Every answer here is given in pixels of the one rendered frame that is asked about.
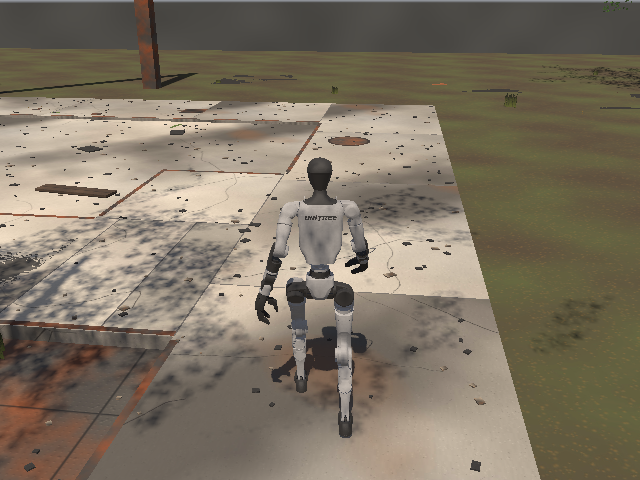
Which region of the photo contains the right robot forearm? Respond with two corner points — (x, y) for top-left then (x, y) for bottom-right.
(355, 237), (369, 264)

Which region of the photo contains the robot thigh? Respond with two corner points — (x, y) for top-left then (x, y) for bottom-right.
(286, 277), (308, 337)
(333, 281), (354, 366)

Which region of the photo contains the left robot thigh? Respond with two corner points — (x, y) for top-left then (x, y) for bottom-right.
(286, 277), (308, 337)

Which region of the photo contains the left robot upper arm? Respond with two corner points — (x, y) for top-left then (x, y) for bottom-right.
(273, 201), (300, 258)

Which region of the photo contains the right robot hand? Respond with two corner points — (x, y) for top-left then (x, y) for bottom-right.
(345, 257), (368, 274)

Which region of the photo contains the right robot upper arm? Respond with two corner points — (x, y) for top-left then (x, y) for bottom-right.
(340, 200), (367, 253)

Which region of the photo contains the right robot thigh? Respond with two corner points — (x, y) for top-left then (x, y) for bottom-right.
(333, 281), (354, 366)

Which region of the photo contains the left robot hand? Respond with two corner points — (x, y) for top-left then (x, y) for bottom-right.
(255, 293), (278, 325)

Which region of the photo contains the left robot forearm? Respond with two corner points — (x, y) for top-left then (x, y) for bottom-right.
(259, 242), (282, 296)

